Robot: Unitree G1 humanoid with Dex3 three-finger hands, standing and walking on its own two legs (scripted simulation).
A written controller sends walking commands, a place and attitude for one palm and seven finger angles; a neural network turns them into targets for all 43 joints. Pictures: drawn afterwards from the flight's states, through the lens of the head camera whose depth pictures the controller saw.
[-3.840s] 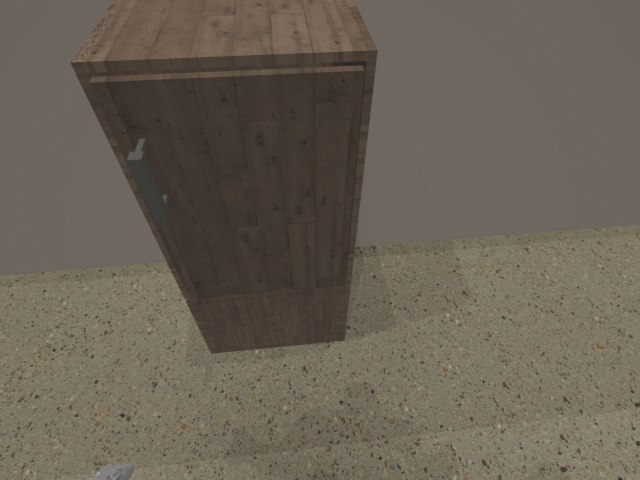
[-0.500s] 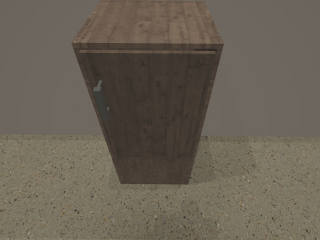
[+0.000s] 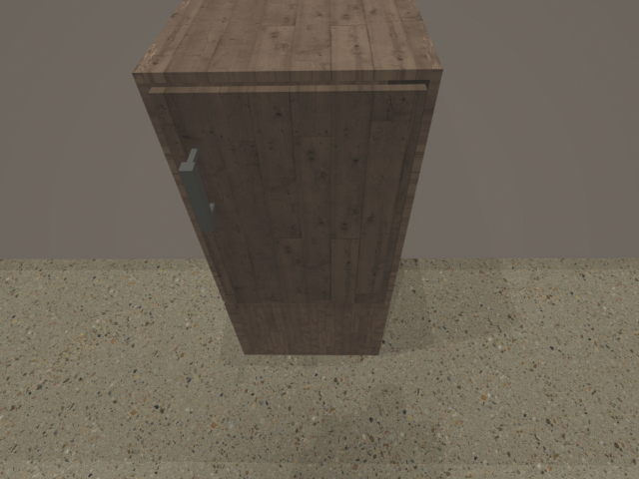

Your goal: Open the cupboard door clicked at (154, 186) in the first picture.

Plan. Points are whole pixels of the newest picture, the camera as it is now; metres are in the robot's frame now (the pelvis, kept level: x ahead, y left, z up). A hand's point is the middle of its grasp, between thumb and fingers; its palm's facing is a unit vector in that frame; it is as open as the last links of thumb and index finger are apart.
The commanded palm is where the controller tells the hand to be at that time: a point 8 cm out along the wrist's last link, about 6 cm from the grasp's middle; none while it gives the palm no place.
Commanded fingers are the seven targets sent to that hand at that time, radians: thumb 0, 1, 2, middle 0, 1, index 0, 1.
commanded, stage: look again from close up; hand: left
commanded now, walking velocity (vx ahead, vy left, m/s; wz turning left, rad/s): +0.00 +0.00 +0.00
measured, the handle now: (201, 191) +0.56 +0.24 +0.02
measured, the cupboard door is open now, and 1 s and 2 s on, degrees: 0 0 0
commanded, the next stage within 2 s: raise the hand with hooked fingers in 0.40 s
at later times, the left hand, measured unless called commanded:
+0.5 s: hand out of the picture +0.02 +0.21 -0.17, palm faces +0.01 -0.98 -0.20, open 7.3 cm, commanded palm +0.11 +0.26 -0.07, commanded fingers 0.00 0.88 0.89 -0.20 -0.31 -0.20 -0.31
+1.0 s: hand out of the picture +0.13 +0.23 -0.06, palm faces +0.18 -0.98 -0.05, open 9.0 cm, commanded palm +0.14 +0.28 -0.04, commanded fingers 0.00 0.29 0.64 -0.24 -0.69 -0.24 -0.69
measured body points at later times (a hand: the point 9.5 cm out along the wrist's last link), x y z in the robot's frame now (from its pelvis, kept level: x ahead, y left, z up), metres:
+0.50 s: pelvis +0.01 +0.04 +0.00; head +0.03 +0.03 +0.45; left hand +0.02 +0.26 -0.16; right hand +0.00 -0.17 -0.17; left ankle -0.01 +0.13 -0.74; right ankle -0.01 -0.08 -0.74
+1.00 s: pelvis -0.03 +0.00 -0.08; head +0.02 +0.02 +0.36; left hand +0.11 +0.28 -0.06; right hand +0.24 -0.23 -0.10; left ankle -0.01 +0.13 -0.74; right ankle -0.01 -0.08 -0.74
